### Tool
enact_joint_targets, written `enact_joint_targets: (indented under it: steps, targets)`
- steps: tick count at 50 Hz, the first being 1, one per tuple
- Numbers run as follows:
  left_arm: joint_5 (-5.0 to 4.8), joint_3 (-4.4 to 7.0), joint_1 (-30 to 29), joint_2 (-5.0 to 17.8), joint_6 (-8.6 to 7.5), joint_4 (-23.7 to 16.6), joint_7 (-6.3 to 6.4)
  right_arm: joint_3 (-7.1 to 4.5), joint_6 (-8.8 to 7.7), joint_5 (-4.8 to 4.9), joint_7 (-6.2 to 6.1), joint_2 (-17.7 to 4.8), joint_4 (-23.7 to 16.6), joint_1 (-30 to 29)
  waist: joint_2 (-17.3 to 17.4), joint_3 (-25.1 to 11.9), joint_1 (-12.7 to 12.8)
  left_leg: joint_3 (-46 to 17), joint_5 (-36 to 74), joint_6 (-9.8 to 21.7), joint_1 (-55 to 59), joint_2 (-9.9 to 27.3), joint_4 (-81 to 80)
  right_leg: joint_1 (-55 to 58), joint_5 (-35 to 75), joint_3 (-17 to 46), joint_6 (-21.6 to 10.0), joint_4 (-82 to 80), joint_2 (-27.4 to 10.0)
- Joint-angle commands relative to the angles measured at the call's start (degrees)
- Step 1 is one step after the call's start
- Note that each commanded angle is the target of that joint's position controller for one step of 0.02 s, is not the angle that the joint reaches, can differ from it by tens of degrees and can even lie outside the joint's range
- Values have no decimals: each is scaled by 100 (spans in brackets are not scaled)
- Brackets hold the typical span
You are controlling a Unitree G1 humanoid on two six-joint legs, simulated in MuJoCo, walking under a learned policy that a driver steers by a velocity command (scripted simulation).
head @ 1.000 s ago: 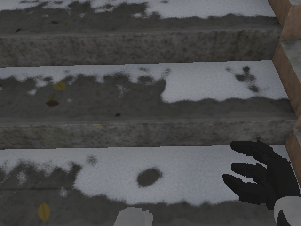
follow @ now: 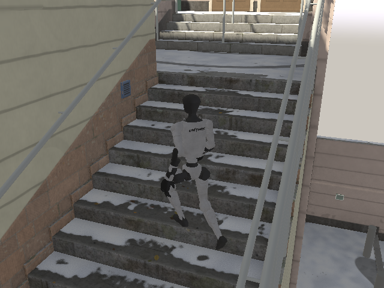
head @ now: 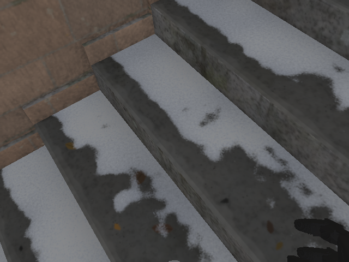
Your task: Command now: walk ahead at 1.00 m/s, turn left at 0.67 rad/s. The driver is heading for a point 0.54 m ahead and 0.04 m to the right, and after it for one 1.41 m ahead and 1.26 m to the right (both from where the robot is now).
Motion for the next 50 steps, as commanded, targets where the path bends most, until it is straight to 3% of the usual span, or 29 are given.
enact_joint_targets:
  steps: [1, 2, 3, 4, 6, 9, 14, 16, 17, 19, 20, 21, 22, 24, 25, 27, 29, 30, 32, 33, 34, 36, 37, 38, 39, 40, 42, 45, 50]
  targets:
    - [189, -19, -1766, 424, -415, -2111, -200, -624, -111, -163, -29, -1608, -16, 1328, -589, -2916, -658, -6562, -2041, 1034, 5233, 1597, -5366, -4209, -189, 1683, -341, 6015, 1005]
    - [137, -186, -1954, 89, -374, -2192, -89, -580, -312, -65, -59, -1477, 434, 1551, -1081, -2168, -596, -6309, -1430, 888, 4714, 1677, -5585, -4476, -351, 1664, -355, 5998, 828]
    - [123, -257, -1986, 208, -362, -2200, 43, -378, -476, -100, -107, -729, 716, 1677, -364, -1392, -612, -6675, 151, 858, 3601, 1265, -5571, -4193, -229, 1438, -216, 5639, 730]
    - [130, -288, -2295, 90, -276, -2542, 94, -381, -641, -249, -285, -651, 922, 1784, -288, -773, -437, -6125, 926, 1122, 3434, 1313, -5157, -4692, -1318, 2082, -208, 5680, 701]
    - [146, -291, -2691, 230, -49, -2870, 180, -218, -867, -501, -496, -99, 1048, 2131, -591, -637, -464, -6103, 1836, 1092, 3528, 1869, -4851, -5468, -2963, 3069, -258, 6375, 685]
    - [257, -547, -2359, -94, 126, -2686, 287, -90, -1125, -243, -285, -401, 1248, 2194, -1684, -407, 179, -4222, 2327, 521, 3932, 1642, -5607, -6276, -2593, 1800, -403, 5033, 583]
    - [374, -784, -3905, -489, 211, -3330, 44, -180, -980, -324, -339, -663, 1614, 3291, -628, -140, -258, -3290, 3999, 73, 4816, 1262, -5952, -7172, -2552, 1079, -684, 3903, 366]
    - [227, -730, -4003, -408, 224, -3310, -44, -231, -826, -117, -327, -757, 1374, 2712, -519, -161, -207, -2457, 6087, -76, 3095, 1184, -6790, -3898, -2221, 237, -665, 1520, 674]
    - [191, -575, -3441, -238, 303, -2959, -18, -230, -823, -90, -263, -926, 1328, 2729, -227, -846, -74, -2213, 9604, -24, 2853, 1268, -6152, -2562, -2182, -384, -697, 2089, 1168]
    - [67, -224, -1356, 309, 224, -2363, 114, -382, -989, -57, -182, -1344, 1249, 2335, 541, -1810, 1042, -2249, 12094, -304, 2759, 1501, -3475, -522, -2231, 490, -1089, 1232, 1066]
    - [217, 79, -368, 972, 174, -2021, 154, -427, -1103, -19, -121, -1261, 1049, 1926, -117, -2518, 1579, -1901, 10030, -609, 2378, 1016, -1268, 217, -3409, 2144, -1457, -63, 360]
    - [209, 180, -464, 1344, 161, -1774, 124, -336, -1152, -75, 31, -695, 683, 1516, -1536, -2641, 1327, -1687, 2904, -897, 1580, -85, 1181, 150, -4053, 4862, -2060, -1909, -561]
    - [44, 164, -1125, 1171, 181, -1608, 50, -267, -1160, -225, 50, -346, 462, 1614, -1537, -1896, 713, -2011, 1924, -815, 797, -62, 1983, -360, -4250, 6295, -2045, -3214, -696]
    - [-47, 99, -1517, 679, 103, -1197, 71, -112, -1109, -362, 73, 44, 267, 1554, -31, -326, 48, -1953, 1847, -682, 398, 553, 1854, -1837, -4019, 5464, -1723, -3478, -629]
    - [-188, 20, -1352, 484, 147, -854, 173, -90, -992, -329, 19, -16, 116, 1325, -109, 223, -167, -1827, 1226, -830, 480, 706, 1268, -2248, -1744, 4350, -1671, -3274, -239]
    - [-72, -104, -1256, 113, 72, -597, 159, -8, -743, -202, -118, 99, -86, 1254, -520, 172, -347, -1690, -121, -1095, 379, 789, 1126, -2449, -628, 3255, -1671, -3232, 44]
    - [271, 35, -1195, 634, -109, -603, 150, 39, -617, -230, -148, 15, -573, 638, -346, 20, -302, -1639, -8, -1122, -122, 1075, 1098, -2401, -2203, 3790, -1771, -4141, -295]
    - [108, 54, -1270, 741, -94, -622, 129, 75, -630, -233, -219, -168, -671, 498, -614, 282, -330, -1408, -10, -1166, -91, 1175, 182, -2353, -1077, 3396, -1852, -4369, 77]
    - [146, 153, -1919, 1024, 72, -981, 65, 24, -666, -143, -242, -686, -574, 579, -142, 225, -536, -1039, 823, -1260, 2103, 1055, -2963, -3236, 155, 2145, -1484, -4554, 935]
    - [97, 173, -1233, 953, 144, -901, -11, 11, -683, 89, -239, -464, -332, 681, -22, -441, -76, -706, 1842, -1531, 4151, 605, -3752, -3659, -126, 1983, -1369, -4650, 1054]
    - [93, 169, -920, 1130, 19, -838, -145, -16, -662, 198, -277, -280, -221, 1080, -337, -1047, -260, -838, 2735, -1562, 5568, 526, -3678, -3567, 494, 2201, -1258, -4586, 810]
    - [164, 317, -1105, 1650, -69, -861, -245, -209, -622, -15, -413, -433, 92, 2227, -158, -1753, -1219, -601, 2485, -1361, 6483, 338, -3822, -2819, 1757, 2014, -962, -2832, 973]
    - [72, 281, -1773, 1457, -67, -1188, -242, -377, -630, -185, -530, -796, 292, 2921, -325, -1817, -1762, -1129, 2289, -1361, 6819, 912, -4241, -2973, 1644, 1931, -670, -1249, 1276]
    - [94, 160, -1661, 833, 47, -1467, -313, -443, -683, -330, -712, -1179, 405, 3386, -98, -1747, -1450, -2357, 2779, -1645, 6948, 2282, -4785, -3293, -1523, 1893, -483, 163, 1469]
    - [325, 156, -1408, 741, 265, -1817, -295, -472, -565, -263, -915, -1646, 502, 3752, -29, -1388, -842, -3786, 8640, -2077, 6814, 3632, -4048, -3666, -2609, 1645, -205, 1855, 1512]
    - [-85, 209, -69, 880, 520, -1775, -357, -578, -515, -176, -1181, -1888, 709, 3378, 698, -2880, -266, -4778, 10881, -1011, 7527, 4298, -4301, -3804, -2594, 2196, -135, 3047, 1648]
    - [225, 144, -455, 861, 809, -1818, -411, -407, -483, -75, -1089, -1139, 668, 2701, 485, -2277, -92, -3380, 8279, -525, 6866, 3408, -4387, -4546, -1927, 1917, -33, 4504, 1249]
    - [317, 3, -1667, 662, 877, -2199, -662, -237, -525, -306, -1005, -681, 947, 2281, 242, -887, 49, -1960, 4126, -629, 5048, 2631, -4992, -5148, -989, 2005, -125, 5180, 965]
    - [202, -298, -3268, -27, 1023, -2959, -281, -116, -554, -459, -732, -518, 1656, 2992, 260, 26, 100, -1931, 2187, -715, 4507, 3483, -5637, -7562, -1813, 2082, -375, 8019, 1121]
